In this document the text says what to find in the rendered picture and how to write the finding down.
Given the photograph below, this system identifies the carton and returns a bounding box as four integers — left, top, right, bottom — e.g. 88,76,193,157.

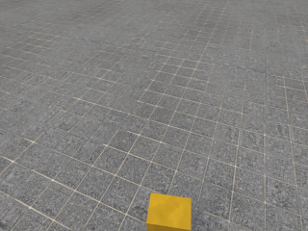
146,192,192,231

